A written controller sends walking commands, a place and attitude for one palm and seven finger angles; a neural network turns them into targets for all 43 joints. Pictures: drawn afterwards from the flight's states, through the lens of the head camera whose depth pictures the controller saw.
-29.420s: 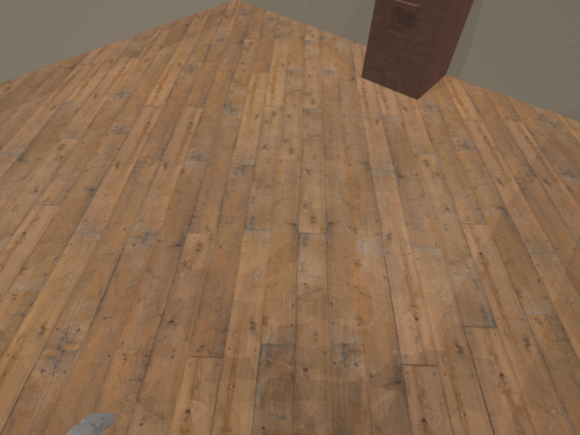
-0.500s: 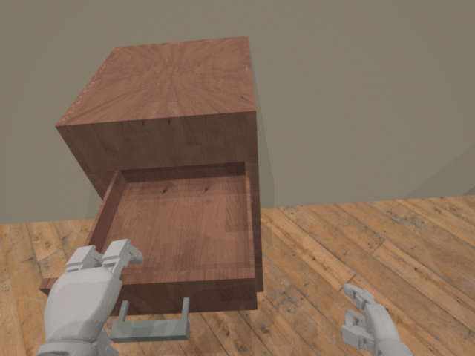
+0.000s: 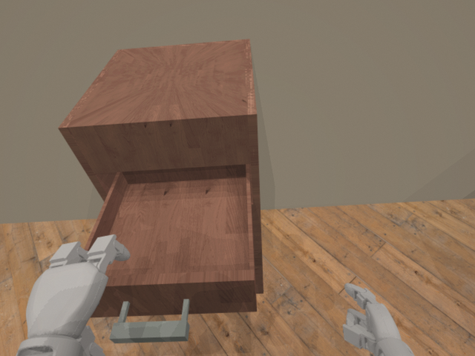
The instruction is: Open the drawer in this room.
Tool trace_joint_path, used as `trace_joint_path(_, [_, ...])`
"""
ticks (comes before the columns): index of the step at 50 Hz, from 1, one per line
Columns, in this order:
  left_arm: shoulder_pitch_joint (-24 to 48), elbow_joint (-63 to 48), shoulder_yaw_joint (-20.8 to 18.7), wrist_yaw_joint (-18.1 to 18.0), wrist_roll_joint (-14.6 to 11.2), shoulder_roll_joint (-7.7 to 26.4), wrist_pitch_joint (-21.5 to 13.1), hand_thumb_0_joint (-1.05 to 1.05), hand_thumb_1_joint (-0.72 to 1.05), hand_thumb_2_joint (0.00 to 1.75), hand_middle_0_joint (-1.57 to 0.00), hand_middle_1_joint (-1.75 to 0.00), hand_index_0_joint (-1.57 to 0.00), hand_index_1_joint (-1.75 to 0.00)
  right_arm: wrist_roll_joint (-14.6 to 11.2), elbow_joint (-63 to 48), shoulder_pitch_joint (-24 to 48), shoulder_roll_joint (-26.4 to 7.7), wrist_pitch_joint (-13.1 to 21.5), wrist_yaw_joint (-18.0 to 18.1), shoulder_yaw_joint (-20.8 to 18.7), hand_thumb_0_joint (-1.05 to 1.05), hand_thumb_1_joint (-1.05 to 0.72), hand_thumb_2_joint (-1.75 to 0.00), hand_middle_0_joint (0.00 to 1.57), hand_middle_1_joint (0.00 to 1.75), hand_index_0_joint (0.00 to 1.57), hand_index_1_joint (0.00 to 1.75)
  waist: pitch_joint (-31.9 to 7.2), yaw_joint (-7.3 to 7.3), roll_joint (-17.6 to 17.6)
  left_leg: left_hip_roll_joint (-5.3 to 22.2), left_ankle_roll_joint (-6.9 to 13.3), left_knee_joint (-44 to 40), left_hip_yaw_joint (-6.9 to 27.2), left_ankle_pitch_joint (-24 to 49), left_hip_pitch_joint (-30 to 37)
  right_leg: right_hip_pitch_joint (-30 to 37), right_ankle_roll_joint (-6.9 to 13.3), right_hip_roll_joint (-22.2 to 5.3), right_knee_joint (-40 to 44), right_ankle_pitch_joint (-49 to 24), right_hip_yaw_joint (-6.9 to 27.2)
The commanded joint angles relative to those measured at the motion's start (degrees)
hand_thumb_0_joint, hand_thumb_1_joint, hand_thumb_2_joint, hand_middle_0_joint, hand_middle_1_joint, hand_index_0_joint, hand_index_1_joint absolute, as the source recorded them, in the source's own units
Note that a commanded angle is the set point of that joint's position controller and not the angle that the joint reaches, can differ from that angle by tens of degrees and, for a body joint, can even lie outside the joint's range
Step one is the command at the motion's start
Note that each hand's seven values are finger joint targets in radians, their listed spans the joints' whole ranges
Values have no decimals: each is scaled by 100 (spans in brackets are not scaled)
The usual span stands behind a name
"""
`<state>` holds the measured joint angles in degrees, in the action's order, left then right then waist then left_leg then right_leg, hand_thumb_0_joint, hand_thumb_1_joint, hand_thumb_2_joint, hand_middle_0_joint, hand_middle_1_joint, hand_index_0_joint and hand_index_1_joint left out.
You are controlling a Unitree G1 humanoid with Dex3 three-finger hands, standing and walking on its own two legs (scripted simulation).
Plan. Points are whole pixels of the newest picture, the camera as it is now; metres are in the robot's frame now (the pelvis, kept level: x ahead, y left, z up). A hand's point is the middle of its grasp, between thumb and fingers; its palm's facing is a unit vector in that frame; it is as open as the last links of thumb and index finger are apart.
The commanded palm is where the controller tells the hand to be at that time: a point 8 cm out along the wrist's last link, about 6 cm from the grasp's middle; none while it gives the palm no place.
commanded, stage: draw the hand back to the body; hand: left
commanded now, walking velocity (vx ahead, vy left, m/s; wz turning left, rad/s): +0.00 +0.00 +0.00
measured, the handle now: (153, 318) +0.19 +0.21 -0.08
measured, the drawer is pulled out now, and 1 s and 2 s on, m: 0.30 0.30 0.30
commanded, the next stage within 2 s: step back with the hand held close in 1.28 s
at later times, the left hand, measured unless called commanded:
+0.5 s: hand (96, 274) +0.18 +0.22 +0.13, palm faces +0.34 -0.86 -0.39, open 13.4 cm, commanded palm +0.13 +0.26 +0.16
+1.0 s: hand (65, 255) +0.18 +0.25 +0.16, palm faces +0.42 -0.81 -0.41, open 9.3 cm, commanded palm +0.13 +0.29 +0.19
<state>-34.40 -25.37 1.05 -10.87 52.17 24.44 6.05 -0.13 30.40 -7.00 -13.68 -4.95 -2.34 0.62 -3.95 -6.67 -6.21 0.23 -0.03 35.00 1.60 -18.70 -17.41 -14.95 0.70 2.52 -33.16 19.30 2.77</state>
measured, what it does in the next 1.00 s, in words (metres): stands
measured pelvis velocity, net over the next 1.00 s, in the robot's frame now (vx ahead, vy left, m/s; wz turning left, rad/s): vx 0.01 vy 0.01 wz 0.03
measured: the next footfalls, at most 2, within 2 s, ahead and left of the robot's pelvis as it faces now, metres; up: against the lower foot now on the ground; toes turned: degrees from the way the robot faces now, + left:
none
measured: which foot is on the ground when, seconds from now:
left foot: down 0.00-1.00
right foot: down 0.00-1.00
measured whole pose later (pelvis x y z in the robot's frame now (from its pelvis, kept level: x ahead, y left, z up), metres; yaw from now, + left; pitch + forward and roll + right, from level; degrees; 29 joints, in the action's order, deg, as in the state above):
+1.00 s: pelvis +0.01 +0.01 +0.01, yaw +2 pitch -3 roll -1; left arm -31.4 -27.6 -16.5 -6.1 -3.2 19.2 -4.4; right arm 0.2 35.7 -9.0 -11.9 5.9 4.3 1.2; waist 0.4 -3.8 -3.5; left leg -0.8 0.3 24.5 3.1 -14.4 -7.5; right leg -3.7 0.1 1.1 -21.0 14.8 1.3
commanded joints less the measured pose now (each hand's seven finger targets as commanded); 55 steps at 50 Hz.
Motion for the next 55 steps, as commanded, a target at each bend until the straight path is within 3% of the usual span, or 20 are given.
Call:
trace_joint_path(1, [225,-1266,-779,-143,-32,931,-144,0,-50,30,-30,-120,-30,-120,-38,-1091,1029,-493,320,82,-196,0,-90,-90,20,30,20,30,-333,20,490,6,199,-340,-114,1450,680,-298,151,-205,736,-1385,-53])
trace_joint_path(5, [312,-1358,-911,-141,-10,1024,-266,0,-50,30,-30,-120,-30,-120,6,-1069,929,-505,333,123,-211,0,-90,-90,20,30,20,30,-514,-36,286,-11,213,-351,-123,1451,784,-292,164,-188,784,-1195,-149])
trace_joint_path(11, [238,-1268,-1207,-140,-125,1202,-253,0,-50,30,-30,-120,-30,-120,-32,-1049,1008,-528,339,172,-217,0,-90,-90,20,30,20,30,-388,-19,520,2,176,-428,-85,1433,726,-203,140,-223,809,-1285,-122])
trace_joint_path(14, [152,-1352,-1277,-86,-230,1203,-216,0,-50,30,-30,-120,-30,-120,-63,-1060,1107,-534,360,181,-218,0,-90,-90,20,30,20,30,-402,-24,270,11,158,-427,-63,1574,783,-159,155,-205,813,-1434,-74])
trace_joint_path(15, [191,-1135,-671,185,-4523,-1031,-657,0,-47,32,-30,-118,-30,-118,-152,-1267,516,-92,741,314,-90,0,-90,-90,20,30,20,30,-1,618,805,113,347,-519,-49,1100,1418,-4,79,-117,787,-1163,-561])
trace_joint_path(16, [59,-1121,-983,231,-4729,-334,-888,0,-43,33,-29,-115,-29,-115,-145,-1170,625,-223,998,443,-97,0,-90,-90,20,30,20,30,85,479,1031,211,316,-644,-5,889,1320,5,58,-164,794,-813,-520])
trace_joint_path(17, [2,-1321,-1493,214,-5026,55,-1076,0,-40,34,-29,-113,-29,-113,-71,-1049,558,-299,1051,612,-89,0,-90,-90,20,30,20,30,21,368,974,130,295,-727,-62,997,1277,126,45,-208,988,-910,-562])
trace_joint_path(18, [342,-1897,-1519,223,-5160,195,-1211,0,-36,36,-29,-111,-29,-111,-49,-1084,586,-294,1195,706,-40,0,-90,-90,20,30,20,30,-93,373,735,119,260,-791,-50,1121,1281,277,13,-312,996,-997,-512])
trace_joint_path(19, [491,-1927,-1832,159,-5215,471,-1285,0,-32,37,-29,-109,-29,-109,-8,-931,583,-304,1314,791,-25,0,-90,-90,20,30,20,30,-104,321,400,101,215,-824,-54,1134,1258,328,24,-327,1051,-951,-471])
trace_joint_path(25, [492,-1566,-1779,249,-5320,121,-1459,0,-12,47,-27,-95,-27,-95,53,-588,415,-261,1610,773,22,0,-90,-90,20,30,20,30,314,330,-80,58,107,-998,-33,1512,1175,366,112,-302,1263,-1275,-552])
trace_joint_path(32, [179,-1442,-1984,406,-5445,99,-1471,0,13,57,-25,-80,-25,-80,50,-494,532,-315,1533,662,-108,0,-90,-90,20,30,20,30,-57,295,474,115,98,-1079,-65,2132,1309,715,70,-273,1283,-1936,-580])
trace_joint_path(34, [248,-1663,-2042,420,-5443,180,-1458,0,20,60,-25,-75,-25,-75,47,-510,578,-311,1542,658,-109,0,-90,-90,20,30,20,30,-135,288,114,123,62,-1104,-58,2352,1353,797,86,-304,1271,-2069,-531])
trace_joint_path(37, [255,-1446,-2139,404,-5477,206,-1427,0,31,64,-24,-68,-24,-68,43,-448,568,-334,1462,670,-137,0,-90,-90,20,30,20,30,-38,307,492,112,87,-1134,-74,2201,1348,727,49,-266,1356,-2023,-583])
trace_joint_path(40, [390,-1531,-2277,370,-5469,308,-1441,0,41,69,-24,-62,-24,-62,44,-427,529,-326,1446,700,-134,0,-90,-90,20,30,20,30,-112,307,100,68,72,-1147,-112,2186,1450,748,69,-276,1408,-1974,-544])
trace_joint_path(42, [391,-1401,-2295,365,-5507,278,-1422,0,48,72,-23,-57,-23,-57,34,-428,554,-341,1411,708,-148,0,-90,-90,20,30,20,30,-69,308,412,80,80,-1195,-92,2136,1436,751,54,-268,1441,-1951,-559])
trace_joint_path(45, [561,-1396,-2320,369,-5506,294,-1423,0,58,76,-22,-50,-22,-50,33,-401,553,-359,1390,717,-143,0,-90,-90,20,30,20,30,18,331,154,64,75,-1212,-109,2071,1491,689,61,-264,1518,-1874,-528])
trace_joint_path(48, [676,-1454,-2387,373,-5545,372,-1415,0,69,81,-22,-43,-22,-43,10,-473,592,-362,1377,713,-146,0,-90,-90,20,30,20,30,-25,308,390,93,80,-1282,-66,2046,1457,784,45,-296,1471,-1846,-520])
trace_joint_path(50, [633,-1252,-2371,374,-5536,297,-1406,0,76,84,-21,-39,-21,-39,36,-396,591,-364,1352,718,-145,0,-90,-90,20,30,20,30,80,317,201,47,85,-1264,-121,1965,1482,705,48,-267,1588,-1808,-515])
trace_joint_path(53, [688,-1423,-2314,407,-5562,314,-1407,0,87,88,-20,-32,-20,-32,16,-483,604,-377,1346,696,-150,0,-90,-90,20,30,20,30,-55,315,386,94,83,-1320,-73,1962,1489,795,34,-297,1525,-1778,-498])
trace_joint_path(55, [628,-1265,-2344,395,-5541,293,-1414,0,90,90,-20,-30,-20,-30,39,-411,622,-367,1334,705,-156,0,-90,-90,20,30,20,30,112,316,244,48,96,-1293,-134,1905,1467,706,40,-268,1638,-1785,-494])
